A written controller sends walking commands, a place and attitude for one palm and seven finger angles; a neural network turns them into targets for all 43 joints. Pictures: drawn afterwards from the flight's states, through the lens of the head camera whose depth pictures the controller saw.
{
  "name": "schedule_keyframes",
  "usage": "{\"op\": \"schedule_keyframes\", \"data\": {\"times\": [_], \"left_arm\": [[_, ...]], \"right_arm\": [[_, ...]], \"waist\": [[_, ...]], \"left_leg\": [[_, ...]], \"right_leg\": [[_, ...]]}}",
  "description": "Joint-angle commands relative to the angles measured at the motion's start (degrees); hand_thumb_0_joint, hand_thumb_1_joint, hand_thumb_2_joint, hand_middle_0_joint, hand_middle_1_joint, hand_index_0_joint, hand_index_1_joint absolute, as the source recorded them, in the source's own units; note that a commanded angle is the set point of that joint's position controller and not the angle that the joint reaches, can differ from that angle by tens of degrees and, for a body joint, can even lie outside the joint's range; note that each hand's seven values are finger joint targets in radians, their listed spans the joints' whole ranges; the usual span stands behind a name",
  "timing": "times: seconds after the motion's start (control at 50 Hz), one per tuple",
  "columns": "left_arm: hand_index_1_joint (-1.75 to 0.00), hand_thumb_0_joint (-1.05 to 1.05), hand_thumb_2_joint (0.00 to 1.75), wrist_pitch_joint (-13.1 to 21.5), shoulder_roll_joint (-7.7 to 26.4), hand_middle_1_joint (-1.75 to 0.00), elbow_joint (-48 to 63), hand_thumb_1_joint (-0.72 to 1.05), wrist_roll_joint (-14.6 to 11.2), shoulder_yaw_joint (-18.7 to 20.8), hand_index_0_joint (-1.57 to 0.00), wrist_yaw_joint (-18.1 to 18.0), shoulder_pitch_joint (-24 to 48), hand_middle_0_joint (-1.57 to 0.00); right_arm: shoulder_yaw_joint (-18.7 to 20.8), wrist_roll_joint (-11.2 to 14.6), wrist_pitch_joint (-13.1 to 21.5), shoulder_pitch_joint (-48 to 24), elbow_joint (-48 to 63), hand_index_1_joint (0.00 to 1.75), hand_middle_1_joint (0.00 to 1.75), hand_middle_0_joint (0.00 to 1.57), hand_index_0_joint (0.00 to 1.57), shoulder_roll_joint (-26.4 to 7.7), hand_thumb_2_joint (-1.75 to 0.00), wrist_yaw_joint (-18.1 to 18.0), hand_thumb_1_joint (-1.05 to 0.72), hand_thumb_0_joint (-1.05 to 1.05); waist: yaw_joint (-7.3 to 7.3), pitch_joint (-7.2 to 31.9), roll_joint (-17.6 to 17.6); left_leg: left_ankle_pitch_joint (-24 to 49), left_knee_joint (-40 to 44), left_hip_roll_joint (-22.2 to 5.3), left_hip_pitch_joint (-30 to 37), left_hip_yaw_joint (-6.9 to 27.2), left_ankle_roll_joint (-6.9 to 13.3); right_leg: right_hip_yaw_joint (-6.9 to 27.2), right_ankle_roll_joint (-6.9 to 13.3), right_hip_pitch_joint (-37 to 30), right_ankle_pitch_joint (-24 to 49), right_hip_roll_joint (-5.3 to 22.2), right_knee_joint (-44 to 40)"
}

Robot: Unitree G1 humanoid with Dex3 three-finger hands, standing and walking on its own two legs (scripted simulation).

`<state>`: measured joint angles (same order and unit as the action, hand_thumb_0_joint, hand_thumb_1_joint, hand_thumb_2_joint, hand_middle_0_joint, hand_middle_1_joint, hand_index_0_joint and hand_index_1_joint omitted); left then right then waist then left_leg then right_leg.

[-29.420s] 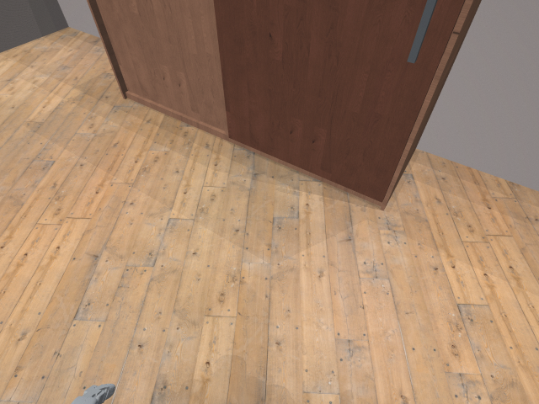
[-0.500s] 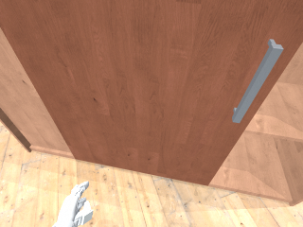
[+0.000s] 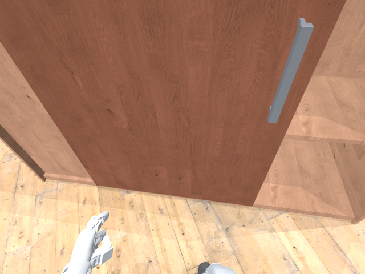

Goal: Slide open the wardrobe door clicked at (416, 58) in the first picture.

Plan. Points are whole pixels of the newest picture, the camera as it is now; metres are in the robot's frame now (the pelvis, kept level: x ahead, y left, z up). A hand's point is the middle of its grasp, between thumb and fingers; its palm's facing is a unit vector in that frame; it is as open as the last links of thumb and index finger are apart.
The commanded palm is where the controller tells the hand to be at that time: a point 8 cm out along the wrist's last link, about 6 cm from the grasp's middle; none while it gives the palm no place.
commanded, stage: step back with the hand held close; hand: right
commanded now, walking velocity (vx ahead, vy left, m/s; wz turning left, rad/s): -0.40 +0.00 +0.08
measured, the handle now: (285, 76) +0.57 -0.26 +0.13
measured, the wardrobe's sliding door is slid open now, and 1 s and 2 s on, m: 0.53 0.53 0.53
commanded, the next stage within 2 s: stop stepping back and stand still in 0.26 s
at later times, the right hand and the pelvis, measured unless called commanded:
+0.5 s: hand out of the picture +0.07 -0.35 +0.18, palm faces +0.52 +0.82 -0.25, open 7.4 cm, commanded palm +0.01 -0.38 +0.19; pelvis -0.12 -0.08 -0.01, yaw -2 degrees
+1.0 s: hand out of the picture -0.05 -0.41 +0.18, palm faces +0.45 +0.83 -0.33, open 7.4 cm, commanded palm -0.12 -0.44 +0.19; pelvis -0.27 -0.14 +0.00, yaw +2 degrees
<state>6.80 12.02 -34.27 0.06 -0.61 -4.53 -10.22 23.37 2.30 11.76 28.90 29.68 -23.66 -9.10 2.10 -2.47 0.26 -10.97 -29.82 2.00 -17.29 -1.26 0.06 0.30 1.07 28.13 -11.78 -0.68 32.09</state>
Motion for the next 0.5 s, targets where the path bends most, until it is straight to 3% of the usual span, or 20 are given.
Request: {"op": "schedule_keyframes", "data": {"times": [0.0,0.04,0.06,0.08,0.1,0.12,0.16,0.18,0.24,0.26,0.28,0.3,0.32,0.34,0.36,0.38,0.42,0.44,0.46,0.48], "left_arm": [[-0.3,0.0,0.9,1.8,6.4,-0.3,6.7,0.9,0.1,2.5,-0.2,-0.7,3.3,-0.2],[-0.3,0.0,0.9,1.2,6.9,-0.3,6.6,0.9,-0.2,2.6,-0.2,-1.0,3.8,-0.2],[-0.3,0.0,0.9,1.3,7.5,-0.3,7.0,0.9,-0.2,2.6,-0.2,-1.3,4.8,-0.2],[-0.3,0.0,0.9,1.7,8.1,-0.3,8.1,0.9,-0.2,2.4,-0.2,-1.6,5.5,-0.2],[-0.3,0.0,0.9,2.3,8.9,-0.3,9.0,0.9,0.2,2.8,-0.2,-1.6,7.0,-0.2],[-0.3,0.0,0.9,2.7,7.9,-0.3,8.8,0.9,1.0,3.5,-0.2,-1.3,6.7,-0.2],[-0.3,0.0,0.9,4.0,7.0,-0.3,8.3,0.9,0.5,4.5,-0.2,-0.1,6.4,-0.2],[-0.3,0.0,0.9,4.6,6.8,-0.3,8.0,0.9,0.5,4.6,-0.2,0.6,6.4,-0.2],[-0.3,0.0,0.9,4.3,6.3,-0.3,7.0,0.9,0.2,4.1,-0.2,1.9,5.9,-0.2],[-0.3,0.0,0.9,3.6,6.1,-0.3,7.1,0.9,0.4,4.1,-0.2,2.2,5.7,-0.2],[-0.3,0.0,0.9,2.6,5.3,-0.3,6.5,0.9,0.1,3.7,-0.2,2.4,5.3,-0.2],[-0.3,0.0,0.9,1.8,5.0,-0.3,5.9,0.9,-0.3,3.3,-0.2,2.4,6.2,-0.2],[-0.3,0.0,0.9,1.4,6.2,-0.3,4.7,0.9,2.1,2.4,-0.2,2.4,7.3,-0.2],[-0.3,0.0,0.9,0.9,4.2,-0.3,4.8,0.9,1.7,0.8,-0.2,2.6,6.1,-0.2],[-0.3,0.0,0.9,1.4,4.0,-0.3,6.3,0.9,0.3,1.0,-0.2,2.3,6.7,-0.2],[-0.3,0.0,0.9,2.1,5.4,-0.3,5.6,0.9,-0.5,1.7,-0.2,0.9,7.0,-0.2],[-0.3,0.0,0.9,2.0,6.6,-0.3,4.0,0.9,-0.7,1.9,-0.2,-0.3,4.5,-0.2],[-0.3,0.0,0.9,2.9,8.7,-0.3,5.6,0.9,-0.6,2.7,-0.2,-0.4,4.9,-0.2],[-0.3,0.0,0.9,3.8,8.6,-0.3,7.5,0.9,-0.6,2.7,-0.2,-0.4,4.7,-0.2],[-0.3,0.0,0.9,4.3,8.4,-0.3,7.1,0.9,-0.6,3.0,-0.2,0.2,4.6,-0.2]], "right_arm": [[5.4,0.4,2.9,-5.4,12.3,0.3,0.3,0.2,0.2,-10.7,-0.9,-2.3,-0.9,0.0],[5.7,0.4,2.7,-6.7,13.6,0.3,0.3,0.2,0.2,-11.3,-0.9,-2.3,-0.9,0.0],[6.5,0.6,2.7,-7.8,15.2,0.3,0.3,0.2,0.2,-12.2,-0.9,-2.1,-0.9,0.0],[7.0,0.7,2.9,-6.7,15.5,0.3,0.3,0.2,0.2,-11.9,-0.9,-1.9,-0.9,0.0],[8.2,0.4,3.2,-5.8,15.9,0.3,0.3,0.2,0.2,-11.5,-0.9,-1.5,-0.9,0.0],[9.5,0.5,3.4,-7.0,17.6,0.3,0.3,0.2,0.2,-13.0,-0.9,-1.0,-0.9,0.0],[11.3,1.8,4.6,-7.7,20.2,0.3,0.3,0.2,0.2,-16.0,-0.9,-0.4,-0.9,0.0],[9.1,2.3,4.2,-3.9,17.4,0.3,0.3,0.2,0.2,-12.7,-0.9,-0.3,-0.9,0.0],[8.3,3.6,3.1,-1.2,15.1,0.3,0.3,0.2,0.2,-12.0,-0.9,-0.2,-0.9,0.0],[9.3,4.0,2.9,-0.1,14.0,0.3,0.3,0.2,0.2,-13.3,-0.9,-0.2,-0.9,0.0],[9.0,3.6,3.4,-1.2,14.4,0.3,0.3,0.2,0.2,-13.6,-0.9,-0.1,-0.9,0.0],[9.0,2.5,4.1,-3.5,15.3,0.3,0.3,0.2,0.2,-15.3,-0.9,-0.3,-0.9,0.0],[9.4,2.1,4.3,-9.6,15.3,0.3,0.3,0.2,0.2,-14.1,-0.9,-0.6,-0.9,0.0],[5.6,1.6,2.7,-10.5,12.3,0.3,0.3,0.2,0.2,-11.1,-0.9,0.5,-0.9,0.0],[1.8,1.4,2.5,-17.7,16.2,0.3,0.3,0.2,0.2,-9.6,-0.9,1.7,-0.9,0.0],[3.4,1.2,1.3,-16.2,10.4,0.3,0.3,0.2,0.2,-9.8,-0.9,1.1,-0.9,0.0],[3.0,0.5,-0.1,-15.9,7.0,0.3,0.3,0.2,0.2,-8.9,-0.9,0.9,-0.9,0.0],[3.3,0.6,0.3,-16.9,10.2,0.3,0.3,0.2,0.2,-9.0,-0.9,0.8,-0.9,0.0],[3.6,0.9,0.6,-16.2,11.0,0.3,0.3,0.2,0.2,-9.8,-0.9,0.5,-0.9,0.0],[4.1,1.6,1.8,-13.8,10.1,0.3,0.3,0.2,0.2,-9.3,-0.9,0.5,-0.9,0.0]], "waist": [[-1.83,7.2,-6.7],[-2.29,5.4,-4.0],[-2.17,4.5,1.3],[-1.84,4.5,9.2],[-0.71,7.1,20.1],[-0.14,10.0,20.5],[0.25,15.2,14.4],[0.46,15.3,15.2],[-0.26,14.8,16.9],[-0.4,13.5,14.7],[-0.13,11.2,3.1],[0.48,5.0,-17.0],[-0.55,-2.5,-11.8],[-0.6,0.5,-11.2],[-2.0,2.0,-13.3],[-2.34,-1.3,-12.4],[-2.94,2.5,3.6],[-1.85,4.8,18.1],[-1.48,5.1,24.7],[-1.93,8.4,17.1]], "left_leg": [[-13.3,13.4,-14.8,-16.0,13.2,7.3],[-15.2,9.7,-11.7,-18.8,8.8,5.4],[-19.0,5.8,-7.8,-18.5,5.7,3.7],[-21.2,-2.9,-2.3,-12.9,2.6,1.5],[-19.2,-19.7,4.7,3.6,-0.4,-0.2],[-20.2,-31.4,6.5,11.0,0.3,0.6],[-22.2,-32.6,6.7,7.7,0.5,1.3],[-22.4,-29.8,6.5,7.1,-0.7,1.9],[-25.9,-13.2,6.5,11.9,-4.4,4.5],[-26.1,-3.3,3.9,10.9,-1.9,6.1],[-26.1,13.8,-6.1,2.3,10.0,10.1],[-30.0,27.9,-26.9,-19.1,39.9,15.9],[-13.5,25.6,-26.1,-23.9,29.4,17.3],[-3.9,18.6,-18.5,-15.3,17.4,11.3],[0.6,13.8,-14.4,-11.3,13.7,8.4],[6.2,10.4,-14.4,-10.6,12.4,7.3],[4.6,-1.0,-8.7,-6.9,6.3,3.3],[-6.8,-8.7,-2.7,-9.0,3.4,0.1],[-20.6,-18.3,0.6,-9.0,2.1,-1.3],[-20.5,-26.4,3.0,-4.9,4.3,-1.1]], "right_leg": [[1.2,-2.6,-15.6,-8.1,0.6,10.5],[3.8,-1.8,-15.6,-9.3,1.8,6.9],[7.3,-1.3,-13.7,-12.5,3.8,0.2],[13.8,0.6,-6.9,-20.7,8.6,-10.9],[23.7,4.0,8.2,-34.5,15.9,-26.1],[24.2,3.8,12.9,-33.5,17.4,-30.6],[15.9,0.6,1.1,-22.0,14.9,-26.2],[11.9,-0.3,-3.0,-19.6,13.6,-25.4],[4.2,-6.2,-4.0,-18.5,11.9,-26.2],[2.8,-7.8,-5.3,-17.1,11.2,-21.6],[-1.4,-8.9,-9.9,-11.8,7.1,-1.4],[3.5,-9.4,-13.1,-11.4,1.6,32.1],[5.2,-7.6,-5.1,-16.1,0.0,42.5],[4.8,-5.3,-3.9,-12.4,2.3,37.8],[2.5,-4.6,-7.1,-10.9,2.7,29.1],[2.4,-3.7,-10.0,-11.5,4.7,18.2],[-1.1,-2.6,-16.9,-2.7,2.5,-3.6],[9.9,0.8,-17.9,1.7,11.3,-10.5],[20.9,3.8,-15.3,-4.1,19.3,-19.3],[23.2,3.9,-10.1,-31.6,20.9,-25.9]]}}
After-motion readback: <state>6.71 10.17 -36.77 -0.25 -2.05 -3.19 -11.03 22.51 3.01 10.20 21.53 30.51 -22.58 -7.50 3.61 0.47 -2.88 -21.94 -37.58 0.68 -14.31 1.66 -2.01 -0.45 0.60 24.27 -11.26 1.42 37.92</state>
